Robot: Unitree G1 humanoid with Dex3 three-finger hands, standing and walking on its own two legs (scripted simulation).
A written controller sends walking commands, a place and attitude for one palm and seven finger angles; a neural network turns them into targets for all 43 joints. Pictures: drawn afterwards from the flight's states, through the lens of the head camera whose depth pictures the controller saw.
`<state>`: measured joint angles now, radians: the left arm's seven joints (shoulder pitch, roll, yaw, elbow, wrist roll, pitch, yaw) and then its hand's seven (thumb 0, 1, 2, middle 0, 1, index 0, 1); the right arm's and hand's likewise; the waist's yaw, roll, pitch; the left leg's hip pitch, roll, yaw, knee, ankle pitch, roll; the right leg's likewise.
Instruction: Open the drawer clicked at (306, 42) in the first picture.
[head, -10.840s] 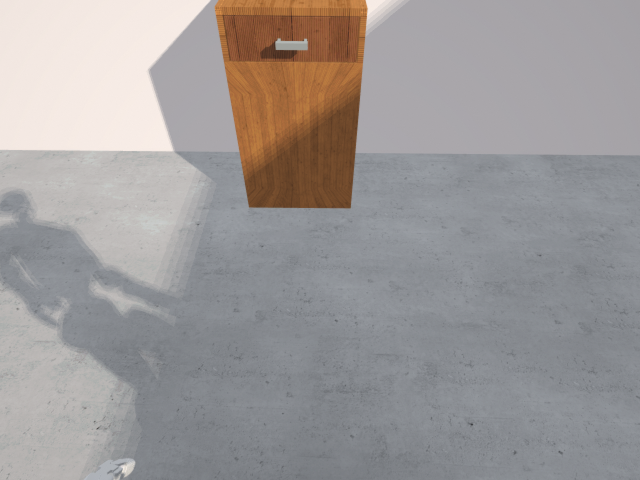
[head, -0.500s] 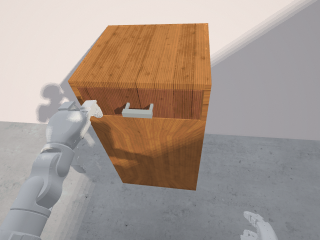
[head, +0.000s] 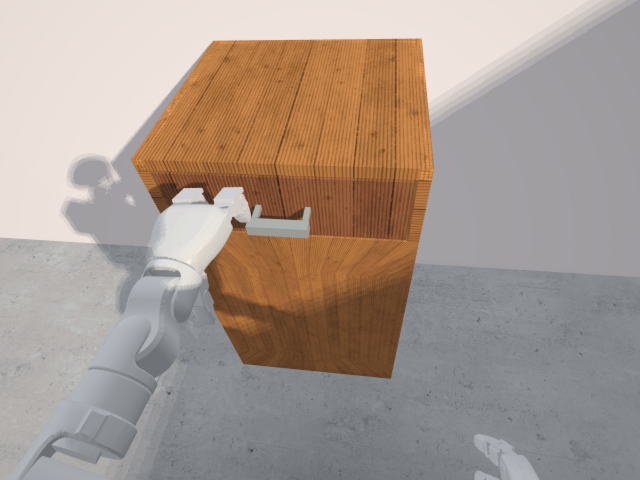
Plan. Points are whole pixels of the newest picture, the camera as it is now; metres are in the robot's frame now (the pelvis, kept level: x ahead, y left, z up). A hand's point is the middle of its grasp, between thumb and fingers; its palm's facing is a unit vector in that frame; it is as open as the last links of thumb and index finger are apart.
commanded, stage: move the hooked fingers above the handle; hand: left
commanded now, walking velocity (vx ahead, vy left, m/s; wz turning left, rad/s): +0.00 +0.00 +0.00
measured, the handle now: (280, 219) +0.52 +0.13 -0.01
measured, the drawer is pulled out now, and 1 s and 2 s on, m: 0.00 0.00 0.00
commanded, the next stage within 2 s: none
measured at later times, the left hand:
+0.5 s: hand (253, 252) +0.39 +0.14 +0.06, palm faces -0.03 -0.06 -1.00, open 13.8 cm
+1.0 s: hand (288, 231) +0.45 +0.10 +0.04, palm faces -0.04 -0.05 -1.00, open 13.8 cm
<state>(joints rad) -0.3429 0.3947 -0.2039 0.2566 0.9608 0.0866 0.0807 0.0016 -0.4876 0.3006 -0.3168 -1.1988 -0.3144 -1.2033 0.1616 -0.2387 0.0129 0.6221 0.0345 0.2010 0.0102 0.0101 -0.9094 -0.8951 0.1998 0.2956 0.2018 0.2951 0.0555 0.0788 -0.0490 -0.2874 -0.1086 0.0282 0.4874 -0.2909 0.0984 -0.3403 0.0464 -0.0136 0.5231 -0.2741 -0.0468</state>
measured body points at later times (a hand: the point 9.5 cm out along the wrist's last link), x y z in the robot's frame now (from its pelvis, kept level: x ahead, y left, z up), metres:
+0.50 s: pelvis +0.01 -0.02 +0.00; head +0.04 -0.05 +0.44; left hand +0.39 +0.14 +0.11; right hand +0.16 -0.26 -0.13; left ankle -0.03 +0.05 -0.73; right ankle -0.01 -0.09 -0.73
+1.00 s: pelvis +0.00 -0.05 -0.01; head +0.06 -0.07 +0.44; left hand +0.44 +0.10 +0.10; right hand +0.08 -0.32 -0.15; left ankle -0.03 +0.05 -0.73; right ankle -0.01 -0.09 -0.73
